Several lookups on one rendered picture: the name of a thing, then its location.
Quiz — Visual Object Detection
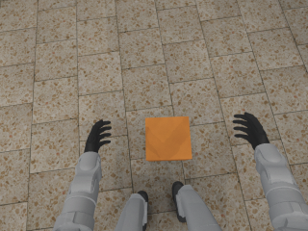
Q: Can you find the robot left foot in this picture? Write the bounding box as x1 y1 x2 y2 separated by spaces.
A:
138 191 149 231

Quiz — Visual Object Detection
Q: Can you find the right robot hand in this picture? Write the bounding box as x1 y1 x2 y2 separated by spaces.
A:
232 112 270 150

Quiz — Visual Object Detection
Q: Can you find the carton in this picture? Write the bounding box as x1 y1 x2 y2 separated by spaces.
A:
145 116 193 162

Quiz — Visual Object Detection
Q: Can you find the left robot thigh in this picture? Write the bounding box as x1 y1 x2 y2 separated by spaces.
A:
114 198 148 231

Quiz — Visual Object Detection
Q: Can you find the left robot hand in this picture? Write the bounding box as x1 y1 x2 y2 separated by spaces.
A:
84 119 112 153

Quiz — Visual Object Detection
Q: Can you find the right robot forearm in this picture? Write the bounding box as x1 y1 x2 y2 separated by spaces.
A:
254 143 308 230

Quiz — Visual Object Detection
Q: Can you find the left robot forearm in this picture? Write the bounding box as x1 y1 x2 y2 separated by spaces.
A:
52 151 102 231

